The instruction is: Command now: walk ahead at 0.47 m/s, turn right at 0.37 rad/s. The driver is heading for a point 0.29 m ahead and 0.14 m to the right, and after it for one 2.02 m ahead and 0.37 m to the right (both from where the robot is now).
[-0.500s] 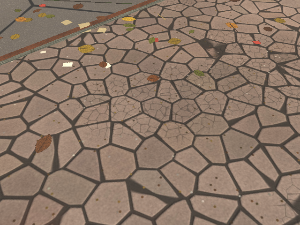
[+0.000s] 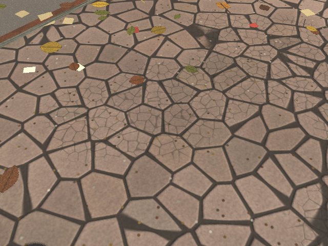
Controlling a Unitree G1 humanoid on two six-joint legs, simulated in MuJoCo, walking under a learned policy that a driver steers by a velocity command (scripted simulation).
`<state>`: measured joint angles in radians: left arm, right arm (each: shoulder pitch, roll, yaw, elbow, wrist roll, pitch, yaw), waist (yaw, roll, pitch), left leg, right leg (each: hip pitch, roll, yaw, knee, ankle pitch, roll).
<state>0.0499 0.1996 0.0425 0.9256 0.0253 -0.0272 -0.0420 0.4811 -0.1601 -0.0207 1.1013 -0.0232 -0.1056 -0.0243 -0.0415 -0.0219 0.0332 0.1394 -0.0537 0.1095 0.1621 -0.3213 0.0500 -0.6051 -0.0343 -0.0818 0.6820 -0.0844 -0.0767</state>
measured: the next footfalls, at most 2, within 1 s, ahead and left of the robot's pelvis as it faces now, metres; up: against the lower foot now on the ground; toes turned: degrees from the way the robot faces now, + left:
right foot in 0.10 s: +0.22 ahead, -0.08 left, +0.00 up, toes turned -8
left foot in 0.68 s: +0.39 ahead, +0.04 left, +0.00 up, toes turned -20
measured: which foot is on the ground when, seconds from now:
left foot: down 0.00-0.10, up 0.12-0.66, down 0.68-1.00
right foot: up 0.00-0.08, down 0.10-0.70, up 0.72-1.00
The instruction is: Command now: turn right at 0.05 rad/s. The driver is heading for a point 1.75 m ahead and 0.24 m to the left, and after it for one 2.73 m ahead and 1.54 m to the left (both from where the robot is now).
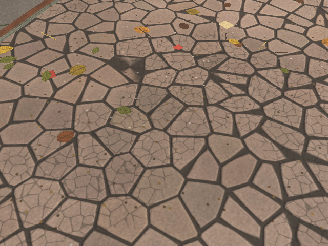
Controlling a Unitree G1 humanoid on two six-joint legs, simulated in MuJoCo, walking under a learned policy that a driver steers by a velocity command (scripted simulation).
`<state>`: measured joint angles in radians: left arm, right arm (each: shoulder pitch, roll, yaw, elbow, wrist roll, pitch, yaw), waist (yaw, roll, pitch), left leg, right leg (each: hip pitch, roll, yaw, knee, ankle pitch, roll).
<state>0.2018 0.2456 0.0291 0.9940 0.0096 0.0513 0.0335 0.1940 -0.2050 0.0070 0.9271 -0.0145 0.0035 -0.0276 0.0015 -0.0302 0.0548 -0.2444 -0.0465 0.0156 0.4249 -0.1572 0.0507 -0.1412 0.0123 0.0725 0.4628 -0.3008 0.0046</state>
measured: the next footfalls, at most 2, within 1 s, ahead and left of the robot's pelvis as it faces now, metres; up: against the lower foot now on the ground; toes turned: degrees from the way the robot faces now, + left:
right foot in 0.02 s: +0.01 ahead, -0.13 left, +0.00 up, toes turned +4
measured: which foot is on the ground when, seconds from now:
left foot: down 0.00-1.00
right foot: up 0.00-0.00, down 0.02-1.00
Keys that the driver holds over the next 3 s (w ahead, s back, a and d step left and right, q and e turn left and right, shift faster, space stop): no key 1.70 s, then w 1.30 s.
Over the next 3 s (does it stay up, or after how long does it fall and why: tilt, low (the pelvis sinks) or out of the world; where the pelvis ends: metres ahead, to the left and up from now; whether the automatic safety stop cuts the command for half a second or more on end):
stays up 0.61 0.03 0.00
